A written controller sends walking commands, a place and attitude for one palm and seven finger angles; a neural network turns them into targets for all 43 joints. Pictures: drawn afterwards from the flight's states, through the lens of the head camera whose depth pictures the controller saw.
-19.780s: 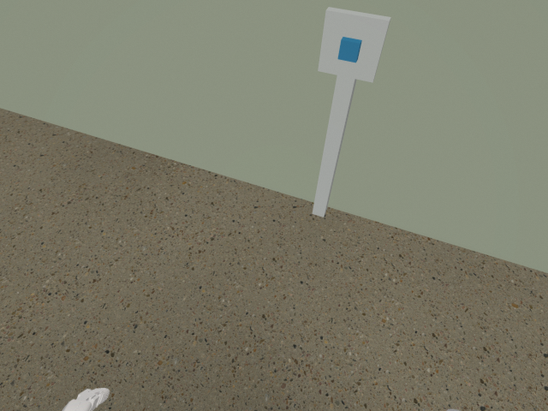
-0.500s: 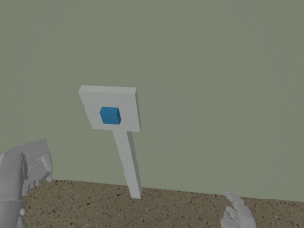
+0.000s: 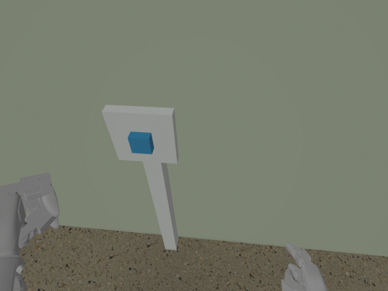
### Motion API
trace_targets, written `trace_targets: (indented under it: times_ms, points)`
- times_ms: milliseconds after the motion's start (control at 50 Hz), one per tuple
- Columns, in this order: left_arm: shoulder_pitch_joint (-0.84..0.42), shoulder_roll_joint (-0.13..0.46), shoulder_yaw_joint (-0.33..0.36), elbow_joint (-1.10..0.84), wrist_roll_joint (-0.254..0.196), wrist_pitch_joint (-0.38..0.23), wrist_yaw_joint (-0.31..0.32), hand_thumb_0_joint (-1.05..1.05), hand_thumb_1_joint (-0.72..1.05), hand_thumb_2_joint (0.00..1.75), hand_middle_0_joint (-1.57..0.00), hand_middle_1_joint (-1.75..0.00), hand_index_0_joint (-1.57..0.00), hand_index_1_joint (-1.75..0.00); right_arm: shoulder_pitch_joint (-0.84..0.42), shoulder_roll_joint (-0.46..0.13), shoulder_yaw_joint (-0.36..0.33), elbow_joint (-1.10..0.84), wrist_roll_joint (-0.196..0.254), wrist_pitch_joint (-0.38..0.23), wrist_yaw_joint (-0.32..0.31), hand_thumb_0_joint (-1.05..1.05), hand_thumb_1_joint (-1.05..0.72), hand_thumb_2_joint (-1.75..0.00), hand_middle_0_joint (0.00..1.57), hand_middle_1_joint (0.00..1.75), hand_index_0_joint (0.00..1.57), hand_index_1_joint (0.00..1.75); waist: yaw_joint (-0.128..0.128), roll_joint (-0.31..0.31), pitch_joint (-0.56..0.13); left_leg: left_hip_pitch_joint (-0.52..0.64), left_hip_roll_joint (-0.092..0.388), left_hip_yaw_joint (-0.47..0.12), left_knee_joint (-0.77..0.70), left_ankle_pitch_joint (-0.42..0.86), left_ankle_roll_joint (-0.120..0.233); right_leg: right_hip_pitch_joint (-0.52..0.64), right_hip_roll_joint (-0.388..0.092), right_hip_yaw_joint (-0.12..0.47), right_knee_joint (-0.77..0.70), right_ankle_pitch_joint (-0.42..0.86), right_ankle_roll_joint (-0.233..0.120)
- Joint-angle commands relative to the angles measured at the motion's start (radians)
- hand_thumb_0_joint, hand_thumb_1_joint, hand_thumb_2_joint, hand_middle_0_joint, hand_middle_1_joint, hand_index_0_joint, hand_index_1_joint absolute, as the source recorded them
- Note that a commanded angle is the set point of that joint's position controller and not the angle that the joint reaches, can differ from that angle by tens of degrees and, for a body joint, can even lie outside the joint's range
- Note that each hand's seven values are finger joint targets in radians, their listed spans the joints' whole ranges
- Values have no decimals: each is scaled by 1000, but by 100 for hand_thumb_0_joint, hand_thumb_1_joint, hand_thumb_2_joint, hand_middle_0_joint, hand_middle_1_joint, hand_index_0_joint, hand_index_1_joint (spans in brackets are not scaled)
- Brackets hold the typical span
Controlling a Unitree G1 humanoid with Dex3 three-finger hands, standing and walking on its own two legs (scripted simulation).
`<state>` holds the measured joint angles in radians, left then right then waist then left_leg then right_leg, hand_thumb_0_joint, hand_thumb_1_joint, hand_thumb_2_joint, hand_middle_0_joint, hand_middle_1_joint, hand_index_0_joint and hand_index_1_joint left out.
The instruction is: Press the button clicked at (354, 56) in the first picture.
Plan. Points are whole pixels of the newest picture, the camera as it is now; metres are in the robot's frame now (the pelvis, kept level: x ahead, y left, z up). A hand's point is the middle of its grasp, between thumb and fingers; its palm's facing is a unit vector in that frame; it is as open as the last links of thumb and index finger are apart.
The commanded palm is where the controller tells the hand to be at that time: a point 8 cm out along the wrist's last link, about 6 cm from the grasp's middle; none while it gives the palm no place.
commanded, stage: step back with the hand held close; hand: left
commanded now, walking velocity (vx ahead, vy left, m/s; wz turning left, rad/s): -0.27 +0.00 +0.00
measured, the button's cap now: (141, 142) +0.46 +0.21 +0.04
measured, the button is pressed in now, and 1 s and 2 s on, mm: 0 0 0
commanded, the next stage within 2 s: stop stepping back and stand still in 1.22 s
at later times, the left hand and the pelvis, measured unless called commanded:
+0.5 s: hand (37, 237) +0.14 +0.25 +0.15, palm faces +0.33 -0.81 -0.49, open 3.1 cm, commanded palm +0.08 +0.29 +0.17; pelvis -0.05 +0.01 -0.01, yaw +0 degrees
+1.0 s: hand (10, 271) +0.10 +0.26 +0.15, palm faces +0.28 -0.83 -0.49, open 3.1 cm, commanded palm +0.03 +0.30 +0.17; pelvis -0.11 +0.03 -0.01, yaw -1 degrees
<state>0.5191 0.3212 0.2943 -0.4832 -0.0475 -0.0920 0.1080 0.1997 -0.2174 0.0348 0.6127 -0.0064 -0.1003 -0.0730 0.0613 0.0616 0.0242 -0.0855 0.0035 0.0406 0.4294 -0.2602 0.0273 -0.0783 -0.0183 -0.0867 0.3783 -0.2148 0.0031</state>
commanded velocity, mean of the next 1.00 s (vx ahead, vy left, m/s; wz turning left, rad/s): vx -0.31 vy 0.00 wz -0.02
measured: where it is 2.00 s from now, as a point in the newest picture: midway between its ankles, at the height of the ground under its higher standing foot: outside the picture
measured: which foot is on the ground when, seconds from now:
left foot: down 0.00-1.00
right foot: down 0.00-0.70, up 0.72-0.84, down 0.86-1.00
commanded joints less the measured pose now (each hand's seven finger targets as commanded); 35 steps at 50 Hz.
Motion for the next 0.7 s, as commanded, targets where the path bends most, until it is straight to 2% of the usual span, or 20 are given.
trace_targets:
  times_ms: [0,60,140,200,240,300,380,400,440,480,500,520,540,580,620,640,660,680]
  points:
    - [-10,160,131,-202,4,-89,16,0,90,90,-130,-150,-130,-150,-131,-106,-49,-187,-3,-2,-10,0,-90,-90,20,30,20,30,-45,-62,13,-106,32,-74,-41,110,15,-137,-74,119,-131,54,-19]
    - [58,168,133,-254,5,-107,22,0,90,90,-130,-150,-130,-150,-123,-120,-57,-195,-6,15,-10,0,-90,-90,20,30,20,30,-49,18,-105,-116,44,-77,-41,182,12,-74,-73,102,-56,146,-17]
    - [113,205,179,-283,-3,-116,31,0,90,90,-130,-150,-130,-150,-126,-117,-70,-216,1,36,-16,0,-90,-90,20,30,20,30,-45,-34,-183,-133,59,-90,-25,305,10,-32,-62,85,16,256,-9]
    - [131,222,200,-300,-6,-121,36,0,90,90,-130,-150,-130,-150,-131,-119,-79,-224,4,45,-20,0,-90,-90,20,30,20,30,-45,-25,-197,-156,66,-100,-17,349,8,-28,-58,80,54,302,-8]
    - [138,209,189,-293,-6,-122,36,0,90,90,-130,-150,-130,-150,-127,-119,-82,-226,9,46,-19,0,-90,-90,20,30,20,30,-47,-25,-182,-173,75,-103,-20,342,10,-45,-56,78,70,293,-4]
    - [131,205,182,-300,-1,-125,37,0,90,90,-130,-150,-130,-150,-128,-127,-85,-227,9,41,-21,0,-90,-90,20,30,20,30,-47,-8,-160,-225,89,-119,-43,265,20,-55,-42,83,89,228,0]
    - [119,202,183,-308,10,-134,43,0,90,90,-130,-150,-130,-150,-120,-132,-86,-233,10,27,-19,0,-90,-90,20,30,20,30,-50,-14,-121,-361,111,-148,-89,53,43,-25,-30,97,129,132,2]
    - [113,211,194,-324,15,-139,44,0,90,90,-130,-150,-130,-150,-122,-138,-87,-235,6,23,-21,0,-90,-90,20,30,20,30,-49,9,-128,-402,113,-154,-100,-2,48,2,-27,102,143,123,3]
    - [116,209,199,-321,19,-145,48,0,90,90,-130,-150,-130,-150,-115,-131,-85,-237,8,16,-19,0,-90,-90,20,30,20,30,-52,-29,-112,-457,106,-151,-91,-100,54,7,-38,122,135,99,0]
    - [102,208,194,-328,21,-152,51,0,90,90,-130,-150,-130,-150,-104,-129,-85,-237,8,12,-14,0,-90,-90,20,30,20,30,-60,-63,-98,-446,79,-134,-42,-161,46,-52,-65,157,74,27,-12]
    - [96,226,209,-340,20,-156,53,0,90,90,-130,-150,-130,-150,-106,-130,-88,-234,5,11,-16,0,-90,-90,20,30,20,30,-62,-83,-101,-422,62,-121,-6,-171,40,-92,-84,185,29,-18,-20]
    - [95,219,198,-342,19,-160,56,0,90,90,-130,-150,-130,-150,-98,-122,-85,-228,5,8,-15,0,-90,-90,20,30,20,30,-66,-96,-98,-377,44,-103,45,-161,31,-155,-112,207,-10,-63,-35]
    - [99,220,199,-333,16,-164,62,0,90,90,-130,-150,-130,-150,-86,-118,-85,-216,5,8,-14,0,-90,-90,20,30,20,30,-68,-124,-107,-316,27,-89,100,-133,18,-217,-139,217,-44,-95,-52]
    - [88,217,184,-345,12,-169,70,0,90,90,-130,-150,-130,-150,-82,-117,-83,-204,4,7,-14,0,-90,-90,20,30,20,30,-75,-135,-108,-226,13,-77,169,-119,4,-330,-171,210,-82,-171,-71]
    - [85,220,182,-359,14,-176,77,0,90,90,-130,-150,-130,-150,-90,-120,-79,-200,2,4,-20,0,-90,-90,20,30,20,30,-78,-74,-93,-210,40,-108,105,-131,9,-366,-136,160,-53,-202,-54]
    - [88,225,190,-358,17,-180,79,0,90,90,-130,-150,-130,-150,-97,-127,-77,-203,1,2,-24,0,-90,-90,20,30,20,30,-77,-20,-76,-261,73,-152,24,-186,20,-339,-92,132,-11,-228,-32]
    - [92,219,193,-365,21,-186,79,0,90,90,-130,-150,-130,-150,-112,-135,-74,-213,-3,-5,-28,0,-90,-90,20,30,20,30,-74,68,-61,-388,131,-229,-115,-276,44,-229,-27,100,85,-216,-6]
    - [90,216,208,-367,32,-188,78,0,90,90,-130,-150,-130,-150,-120,-148,-74,-219,-4,-13,-30,0,-90,-90,20,30,20,30,-67,172,-69,-564,214,-344,-279,-412,79,-51,43,67,292,-126,13]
